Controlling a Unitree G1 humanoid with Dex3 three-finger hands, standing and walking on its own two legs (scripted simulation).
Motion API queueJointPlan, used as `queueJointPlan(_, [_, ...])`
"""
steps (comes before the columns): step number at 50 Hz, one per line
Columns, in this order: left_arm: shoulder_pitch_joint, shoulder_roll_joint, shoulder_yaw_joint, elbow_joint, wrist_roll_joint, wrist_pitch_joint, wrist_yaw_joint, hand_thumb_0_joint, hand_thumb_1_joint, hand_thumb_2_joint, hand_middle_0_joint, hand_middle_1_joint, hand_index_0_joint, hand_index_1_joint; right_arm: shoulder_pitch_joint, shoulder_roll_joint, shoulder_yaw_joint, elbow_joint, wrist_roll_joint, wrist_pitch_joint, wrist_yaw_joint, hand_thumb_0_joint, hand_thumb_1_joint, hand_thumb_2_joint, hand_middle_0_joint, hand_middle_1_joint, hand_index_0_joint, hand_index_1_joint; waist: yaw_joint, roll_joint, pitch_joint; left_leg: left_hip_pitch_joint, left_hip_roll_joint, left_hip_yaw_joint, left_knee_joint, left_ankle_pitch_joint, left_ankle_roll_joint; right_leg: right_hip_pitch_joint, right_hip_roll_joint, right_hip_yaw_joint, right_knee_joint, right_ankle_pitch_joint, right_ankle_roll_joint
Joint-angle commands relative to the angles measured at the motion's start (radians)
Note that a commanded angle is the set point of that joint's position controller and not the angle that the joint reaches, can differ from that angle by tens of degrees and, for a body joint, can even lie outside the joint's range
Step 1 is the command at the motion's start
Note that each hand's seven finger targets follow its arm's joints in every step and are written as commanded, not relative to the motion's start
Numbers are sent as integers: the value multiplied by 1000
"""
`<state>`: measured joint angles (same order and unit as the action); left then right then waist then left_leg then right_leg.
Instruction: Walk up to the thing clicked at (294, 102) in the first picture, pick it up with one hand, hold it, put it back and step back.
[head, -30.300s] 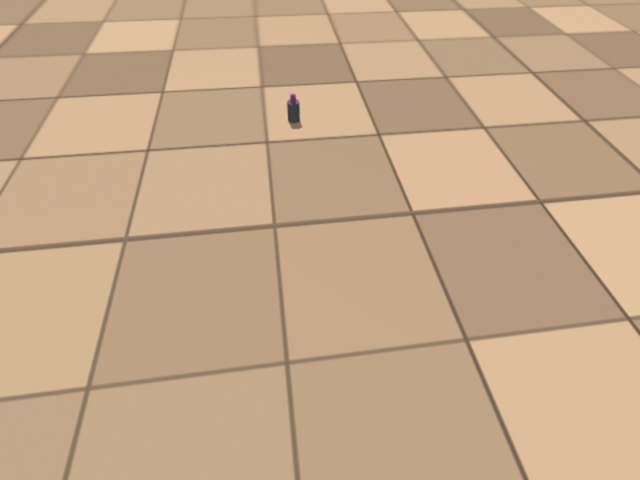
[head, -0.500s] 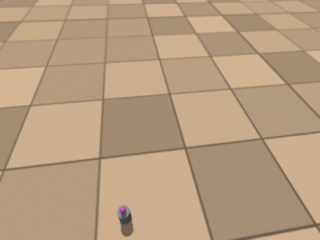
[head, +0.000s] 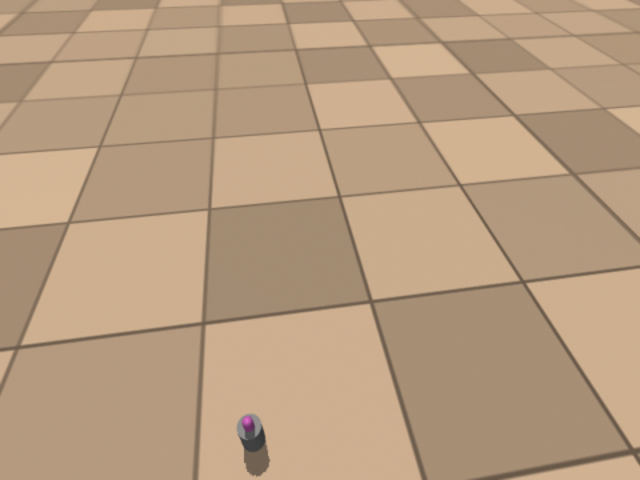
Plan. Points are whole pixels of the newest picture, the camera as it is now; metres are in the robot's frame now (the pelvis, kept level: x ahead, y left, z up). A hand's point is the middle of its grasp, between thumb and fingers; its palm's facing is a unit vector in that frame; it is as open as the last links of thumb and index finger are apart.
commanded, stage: stand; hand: left
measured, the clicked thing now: (250, 430) +0.40 +0.21 -0.70
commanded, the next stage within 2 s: step back in 1.22 s
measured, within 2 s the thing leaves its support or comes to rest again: neither
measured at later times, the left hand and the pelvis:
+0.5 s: hand out of the picture +0.08 +0.24 -0.16, palm faces -0.01 -0.94 -0.34, open 7.4 cm; pelvis +0.01 -0.01 +0.00, yaw -1 degrees
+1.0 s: hand out of the picture +0.09 +0.24 -0.16, palm faces -0.01 -0.94 -0.34, open 7.4 cm; pelvis +0.03 -0.01 +0.00, yaw -1 degrees
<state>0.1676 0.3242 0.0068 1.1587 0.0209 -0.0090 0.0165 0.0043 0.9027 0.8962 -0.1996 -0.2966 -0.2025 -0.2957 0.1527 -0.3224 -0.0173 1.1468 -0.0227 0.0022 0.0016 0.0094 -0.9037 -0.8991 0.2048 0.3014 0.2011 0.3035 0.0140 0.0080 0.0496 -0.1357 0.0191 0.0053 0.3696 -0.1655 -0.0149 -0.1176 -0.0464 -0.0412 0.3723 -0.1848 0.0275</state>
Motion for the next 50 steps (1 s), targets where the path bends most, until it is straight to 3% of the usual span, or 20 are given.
queueJointPlan(1, [-51, 212, 32, -58, 4, -25, 10, 0, 900, 900, -200, -300, -200, -301, -47, -193, -34, -55, 2, -17, -13, 0, -900, -900, 200, 300, 200, 300, -9, -12, -19, -23, 86, -82, -84, -30, 28, -31, -88, 101, -107, -53, -35])
queueJointPlan(3, [-51, 209, 30, -55, 3, -23, 9, 0, 900, 900, -200, -300, -200, -301, -47, -196, -31, -49, 1, -16, -13, 0, -900, -900, 200, 300, 200, 300, -8, 4, 4, -40, 81, -80, -88, -63, 26, -46, -82, 96, -110, -81, -31])
queueJointPlan(5, [-52, 216, 32, -52, 2, -23, 8, 0, 900, 900, -200, -300, -200, -301, -43, -199, -31, -51, 1, -18, -15, 0, -900, -900, 200, 300, 200, 300, -12, 0, -24, -23, 91, -80, -86, -25, 29, -24, -89, 103, -104, -21, -36])
queueJointPlan(12, [-63, 215, 32, -48, -3, -20, 3, 0, 900, 900, -200, -300, -200, -301, -45, -197, -21, -44, 3, -22, -15, 0, -900, -900, 200, 300, 200, 300, -10, 2, -10, -28, 94, -80, -108, -20, 23, -25, -82, 93, -90, -8, -39])
queueJointPlan(20, [-70, 210, 32, -45, -4, -23, 2, 0, 900, 900, -200, -300, -200, -301, -63, -211, -21, -45, 6, -28, -17, 0, -900, -900, 200, 300, 200, 300, -7, -4, -45, 14, 106, -75, -96, 78, 27, -1, -91, 93, -89, 91, -37])
queueJointPlan(25, [-78, 210, 31, -46, -5, -23, 2, 0, 900, 900, -200, -300, -200, -301, -60, -212, -23, -39, 6, -26, -15, 0, -900, -900, 200, 300, 200, 300, -13, -12, -29, 12, 103, -71, -101, 61, 21, -19, -85, 94, -110, 45, -33])
queueJointPlan(29, [-83, 218, 36, -51, -8, -27, 3, 0, 900, 900, -200, -300, -200, -301, -64, -210, -21, -41, 7, -30, -16, 0, -900, -900, 200, 300, 200, 300, -13, -3, -76, 34, 110, -67, -91, 144, 21, 28, -96, 94, -89, 167, -36])
queueJointPlan(32, [-91, 215, 35, -47, -7, -25, 3, 0, 900, 900, -200, -300, -200, -301, -70, -210, -20, -40, 8, -27, -16, 0, -900, -900, 200, 300, 200, 300, -15, -12, -57, 25, 111, -65, -98, 100, 23, 17, -92, 91, -99, 124, -32])
queueJointPlan(39, [-92, 219, 38, -51, -7, -24, 0, 0, 900, 900, -200, -300, -200, -300, -80, -216, -22, -40, 7, -30, -16, 0, -900, -900, 200, 300, 200, 300, -12, -2, -73, 43, 116, -64, -101, 136, 18, 22, -92, 90, -96, 140, -37])
queueJointPlan(43, [-87, 212, 37, -51, -7, -22, 0, 0, 900, 900, -200, -300, -200, -300, -83, -220, -22, -40, 8, -30, -15, 0, -900, -900, 200, 300, 200, 300, -12, 9, -56, 34, 113, -62, -105, 103, 18, 8, -92, 92, -109, 110, -34])
queueJointPlan(50, [-88, 221, 40, -56, -11, -25, 0, 0, 900, 900, -200, -300, -200, -300, -81, -221, -22, -42, 8, -30, -15, 0, -900, -900, 200, 300, 200, 300, -12, -5, -85, 59, 120, -63, -94, 173, 21, 32, -97, 90, -94, 185, -38])
